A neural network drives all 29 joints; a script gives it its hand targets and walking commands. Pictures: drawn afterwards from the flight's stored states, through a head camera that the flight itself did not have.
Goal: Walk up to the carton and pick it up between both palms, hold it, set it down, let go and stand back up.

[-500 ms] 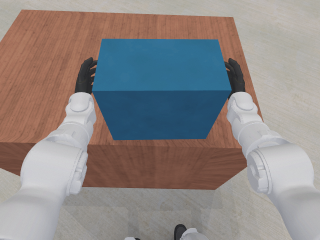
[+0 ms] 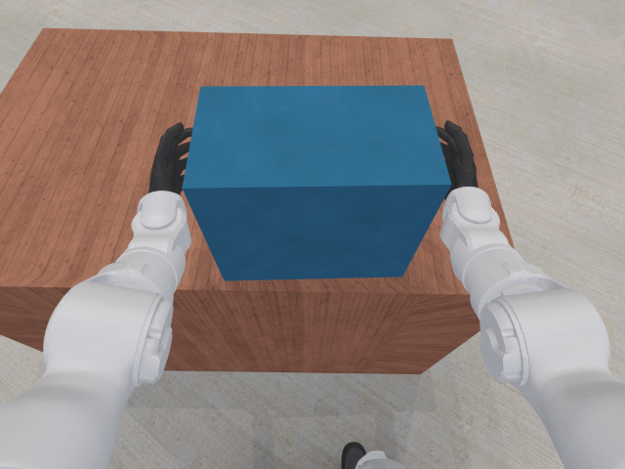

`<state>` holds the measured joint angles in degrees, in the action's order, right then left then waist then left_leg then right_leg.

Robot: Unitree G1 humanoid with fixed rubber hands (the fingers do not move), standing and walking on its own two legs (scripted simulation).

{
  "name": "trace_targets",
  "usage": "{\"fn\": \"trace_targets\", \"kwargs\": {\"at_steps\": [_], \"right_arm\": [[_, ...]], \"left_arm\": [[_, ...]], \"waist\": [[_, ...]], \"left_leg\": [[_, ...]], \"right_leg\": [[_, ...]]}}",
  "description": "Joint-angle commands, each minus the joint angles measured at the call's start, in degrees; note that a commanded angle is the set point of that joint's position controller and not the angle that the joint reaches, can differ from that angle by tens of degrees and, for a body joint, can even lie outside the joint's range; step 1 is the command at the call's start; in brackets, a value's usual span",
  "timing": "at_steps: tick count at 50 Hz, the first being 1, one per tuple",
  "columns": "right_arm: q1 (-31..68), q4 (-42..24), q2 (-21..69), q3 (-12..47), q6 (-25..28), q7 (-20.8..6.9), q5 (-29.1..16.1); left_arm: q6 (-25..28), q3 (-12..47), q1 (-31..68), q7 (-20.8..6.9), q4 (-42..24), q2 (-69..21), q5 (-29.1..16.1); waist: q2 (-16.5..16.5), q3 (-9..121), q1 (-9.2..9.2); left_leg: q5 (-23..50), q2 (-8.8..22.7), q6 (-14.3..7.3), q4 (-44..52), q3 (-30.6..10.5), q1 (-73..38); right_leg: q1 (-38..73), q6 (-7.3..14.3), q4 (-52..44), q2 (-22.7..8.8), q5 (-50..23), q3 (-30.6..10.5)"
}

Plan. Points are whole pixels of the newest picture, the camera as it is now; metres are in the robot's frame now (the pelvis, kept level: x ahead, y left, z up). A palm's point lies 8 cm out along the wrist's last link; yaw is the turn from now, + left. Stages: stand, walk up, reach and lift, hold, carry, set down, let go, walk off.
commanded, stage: reach and lift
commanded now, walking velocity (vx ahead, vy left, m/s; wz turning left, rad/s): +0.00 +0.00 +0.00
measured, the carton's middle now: (313, 193) +0.49 -0.02 +0.02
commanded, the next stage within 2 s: none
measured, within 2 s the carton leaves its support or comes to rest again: leaves its support in 1.38 s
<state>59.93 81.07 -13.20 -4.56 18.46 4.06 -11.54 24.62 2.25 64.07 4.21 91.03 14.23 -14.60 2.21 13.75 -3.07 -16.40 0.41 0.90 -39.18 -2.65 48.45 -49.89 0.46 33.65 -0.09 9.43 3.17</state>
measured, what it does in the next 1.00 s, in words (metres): stands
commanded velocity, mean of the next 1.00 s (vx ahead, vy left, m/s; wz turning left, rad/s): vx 0.00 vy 0.00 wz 0.00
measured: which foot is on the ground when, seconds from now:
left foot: down 0.00-1.00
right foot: down 0.00-1.00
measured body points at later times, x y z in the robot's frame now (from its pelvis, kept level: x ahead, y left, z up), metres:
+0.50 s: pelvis +0.02 +0.00 +0.03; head +0.13 +0.00 +0.46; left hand +0.48 +0.17 +0.06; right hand +0.45 -0.21 +0.06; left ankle +0.00 +0.12 -0.71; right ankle +0.05 -0.12 -0.71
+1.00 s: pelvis +0.03 +0.01 +0.03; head +0.14 +0.02 +0.47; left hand +0.47 +0.17 +0.06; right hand +0.44 -0.21 +0.06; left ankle +0.00 +0.12 -0.71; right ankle +0.05 -0.12 -0.71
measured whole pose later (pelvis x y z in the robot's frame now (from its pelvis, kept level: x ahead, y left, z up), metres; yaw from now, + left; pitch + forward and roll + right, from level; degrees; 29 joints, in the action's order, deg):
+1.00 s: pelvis +0.03 +0.01 +0.03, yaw +1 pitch +20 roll -2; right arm 43.0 72.4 -7.3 -28.6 38.3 3.6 13.4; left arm 33.6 -21.3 46.9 3.7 71.9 5.6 10.1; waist 0.6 6.6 -3.2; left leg -11.7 1.3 0.2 -23.5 0.0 31.4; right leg -30.8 0.0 15.3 -0.3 4.0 4.9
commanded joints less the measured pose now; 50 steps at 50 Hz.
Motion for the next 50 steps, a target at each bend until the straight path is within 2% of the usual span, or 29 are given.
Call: {"fn": "trace_targets", "kwargs": {"at_steps": [1, 3, 4, 6, 9, 10, 13, 15, 17, 20, 21, 22, 25, 26, 30, 32, 33, 34, 35, 36, 37, 38, 40, 41, 43, 46, 47, 49, 50], "right_arm": [[21.18, -7.46, -1.3, 1.07, 0.65, -1.06, 1.04], [20.08, -9.12, -0.81, -0.03, 1.18, -0.97, 2.29], [20.51, -8.35, 0.01, 0.16, 1.12, -0.77, 2.42], [19.1, -8.29, 1.27, 0.16, 1.53, -0.6, 3.06], [18.07, -8.99, 7.73, -1.29, 1.42, -1.8, 5.89], [18.58, -10.16, 12.66, -2.89, 1.51, -2.97, 8.09], [15.94, -9.8, 26.95, -7.43, 2.11, -7.11, 21.08], [15.13, -12.84, 32.25, -9.89, 4.15, -9.73, 27.7], [13.0, -13.11, 32.82, -12.99, 5.58, -10.89, 32.35], [9.42, -12.55, 33.06, -14.93, 6.17, -11.89, 36.78], [10.23, -13.84, 33.1, -15.47, 6.65, -12.17, 37.56], [8.88, -14.33, 33.37, -14.79, 6.96, -12.29, 38.5], [6.42, -12.88, 33.85, -15.23, 7.68, -12.64, 39.04], [6.71, -12.92, 34.47, -15.36, 8.49, -12.51, 38.9], [5.74, -12.88, 36.24, -13.47, 11.11, -11.74, 40.0], [5.27, -13.18, 36.1, -13.08, 12.81, -11.42, 40.55], [7.33, -14.56, 35.27, -13.16, 14.55, -11.37, 40.55], [7.51, -15.14, 35.64, -12.0, 15.81, -11.27, 40.69], [7.27, -13.72, 36.09, -11.82, 16.72, -11.09, 40.22], [7.63, -14.18, 36.45, -11.29, 18.0, -10.99, 40.1], [7.24, -13.65, 36.79, -10.11, 18.87, -10.78, 39.56], [6.65, -13.17, 36.82, -9.43, 19.45, -10.52, 38.82], [7.58, -11.99, 35.06, -9.79, 20.48, -10.32, 38.56], [7.63, -12.01, 35.13, -9.3, 21.37, -10.15, 38.04], [7.02, -10.65, 33.68, -9.31, 22.25, -9.92, 37.03], [8.24, -9.67, 32.73, -8.09, 22.42, -9.69, 35.31], [7.26, -8.29, 31.52, -8.0, 22.38, -9.78, 34.3], [4.51, -7.12, 31.52, -5.92, 21.34, -8.94, 32.42], [9.45, -9.91, 31.07, -5.88, 22.7, -9.12, 32.75]], "left_arm": [[1.84, 0.38, 24.11, -1.85, -6.92, 0.27, 1.08], [2.0, -0.11, 23.88, -1.69, -7.78, 0.16, 2.05], [1.86, -0.75, 22.97, -1.99, -6.88, -0.29, 2.5], [2.33, -1.25, 22.75, -2.31, -8.48, -1.71, 3.36], [2.77, -2.78, 21.84, -3.79, -7.76, -6.34, 6.01], [3.42, -3.95, 22.93, -4.6, -10.33, -10.24, 8.04], [3.79, -7.96, 22.2, -9.65, -8.16, -24.59, 17.19], [4.95, -11.03, 19.84, -11.97, -7.37, -29.6, 22.98], [5.67, -13.24, 17.37, -11.88, -6.88, -31.74, 25.33], [5.78, -16.58, 14.35, -11.39, -6.88, -31.05, 28.64], [5.73, -15.54, 15.07, -11.12, -8.0, -32.73, 28.57], [5.62, -15.67, 12.88, -10.92, -8.32, -32.86, 28.88], [5.18, -17.52, 9.89, -10.65, -9.25, -32.66, 30.32], [5.37, -16.61, 11.48, -10.48, -11.31, -33.14, 30.17], [6.43, -15.69, 8.92, -10.34, -12.69, -34.74, 30.99], [7.33, -15.03, 8.09, -10.3, -14.29, -35.16, 31.04], [8.04, -13.93, 9.56, -10.05, -14.96, -36.35, 30.13], [8.64, -13.84, 8.34, -9.82, -15.21, -36.85, 31.03], [9.36, -12.34, 10.06, -9.69, -16.88, -36.63, 30.98], [9.98, -12.69, 9.92, -9.55, -17.23, -37.41, 31.78], [10.23, -12.46, 7.61, -9.51, -16.87, -38.65, 31.81], [10.36, -12.55, 6.24, -9.57, -16.45, -37.39, 32.07], [10.8, -13.02, 7.24, -9.43, -17.45, -37.26, 32.33], [11.46, -13.14, 7.32, -9.27, -17.91, -37.27, 32.35], [11.49, -11.23, 6.22, -8.6, -18.18, -38.05, 32.34], [10.65, -9.78, 5.47, -8.23, -19.08, -38.47, 31.88], [10.14, -8.92, 4.21, -8.08, -18.9, -38.08, 31.74], [9.19, -8.09, 1.8, -8.08, -19.06, -37.2, 31.84], [10.07, -7.83, 5.19, -8.01, -20.23, -38.54, 30.44]], "waist": [[0.51, 37.54, -1.24], [1.41, 40.47, -1.4], [0.05, 38.18, -0.98], [0.31, 38.0, -1.8], [0.17, 35.48, -1.53], [2.12, 36.5, -1.63], [1.67, 30.21, -3.68], [1.95, 27.24, -2.48], [2.83, 25.98, -3.32], [0.44, 21.73, -2.89], [1.29, 23.77, -3.0], [0.33, 22.63, -2.88], [0.27, 20.31, -2.31], [-0.41, 22.32, -2.47], [-1.85, 22.23, -2.83], [-2.17, 23.98, -2.58], [-1.77, 26.37, -2.7], [-2.14, 26.39, -1.54], [-1.44, 27.53, -2.5], [-0.8, 27.28, -1.23], [-1.0, 28.11, -1.09], [-2.49, 25.95, -0.53], [-2.9, 26.24, -0.95], [-2.74, 25.32, -0.25], [-0.21, 27.56, -0.08], [-0.41, 28.2, 0.28], [0.7, 27.12, 0.57], [1.8, 26.74, 0.1], [0.65, 31.1, 0.91]], "left_leg": [[17.0, -1.12, 3.22, 3.12, 3.48, -13.78], [19.63, -1.07, 3.29, 2.63, 3.65, -14.87], [19.25, -1.28, 2.94, 2.91, 3.81, -14.31], [21.1, -1.59, 3.0, 3.24, 3.45, -14.64], [19.09, -1.45, 2.58, 5.01, 3.43, -14.5], [18.11, -1.75, 2.72, 5.93, 3.94, -15.28], [19.09, -1.32, 3.06, 8.54, 3.65, -19.53], [18.4, -1.29, 2.94, 11.26, 4.28, -20.25], [16.72, -0.84, 3.31, 13.72, 4.71, -21.69], [14.94, 0.02, 2.66, 16.52, 5.17, -22.81], [15.81, 0.39, 2.94, 16.94, 5.02, -23.57], [18.05, 0.31, 2.96, 16.62, 5.35, -25.1], [18.69, 0.22, 2.89, 17.25, 6.07, -24.62], [19.84, 0.23, 2.26, 17.65, 6.0, -24.62], [24.43, 0.28, 2.56, 16.9, 6.55, -25.02], [23.82, 0.05, 2.66, 17.38, 6.84, -24.33], [27.15, 0.55, 2.94, 16.78, 6.44, -25.69], [29.88, 0.48, 3.32, 15.63, 6.56, -26.62], [31.5, 0.33, 4.12, 15.24, 6.35, -27.32], [32.99, 0.35, 4.23, 14.7, 6.47, -25.7], [34.34, 0.28, 4.41, 14.41, 6.37, -26.04], [34.11, 0.14, 3.81, 14.67, 6.13, -24.17], [30.55, 0.05, 3.39, 16.08, 6.18, -21.79], [30.36, 0.07, 3.2, 15.79, 6.32, -21.51], [33.47, 0.22, 3.65, 14.55, 6.0, -25.73], [33.02, 0.65, 4.16, 14.25, 5.39, -28.76], [35.02, 0.68, 4.38, 13.8, 5.06, -29.89], [36.87, 0.13, 4.35, 13.05, 5.26, -31.34], [34.97, 0.24, 4.37, 13.38, 5.35, -28.77]], "right_leg": [[25.58, -0.78, -0.36, 0.37, -13.54, 0.02], [26.95, -0.93, 0.2, 0.5, -17.38, 0.03], [27.76, -1.33, -0.43, 0.35, -17.82, -0.25], [29.43, -1.47, -0.13, 0.4, -20.62, -0.52], [31.04, -1.21, -1.55, -0.08, -18.99, -0.27], [30.08, -1.06, -2.77, -0.09, -17.44, -0.12], [32.32, -0.43, -5.56, -0.24, -19.77, 1.93], [36.6, -1.01, -7.33, -0.63, -22.23, 2.11], [37.23, -0.62, -9.27, -0.43, -21.23, 2.85], [38.56, -0.52, -11.51, -0.75, -19.22, 3.59], [38.33, -0.41, -11.89, -0.54, -18.0, 4.21], [39.31, -0.51, -12.08, -0.3, -20.67, 4.02], [42.11, -0.75, -12.01, -0.69, -23.14, 3.52], [42.89, -0.95, -12.33, -0.63, -23.98, 3.26], [46.41, -2.12, -11.24, -0.66, -32.93, 3.61], [47.68, -2.47, -11.18, -0.82, -34.28, 3.33], [46.5, -2.24, -10.91, -0.56, -34.25, 3.92], [45.73, -1.97, -10.86, -0.38, -35.32, 3.84], [46.39, -1.62, -10.66, -0.27, -37.47, 3.47], [46.93, -1.67, -10.07, -0.38, -39.07, 3.56], [47.49, -1.43, -10.1, -0.2, -40.09, 3.22], [49.81, -1.73, -10.14, -0.52, -42.2, 2.68], [50.32, -1.34, -10.04, -0.86, -39.9, 2.72], [50.07, -1.61, -9.71, -1.09, -40.69, 2.5], [46.54, -1.19, -10.77, -0.58, -38.21, 2.57], [42.01, -0.5, -11.96, 0.34, -33.56, 3.12], [40.89, -0.07, -12.25, 0.79, -32.78, 3.37], [41.31, -0.08, -12.69, 0.64, -35.88, 2.77], [40.64, -0.01, -11.73, 0.62, -34.39, 2.85]]}}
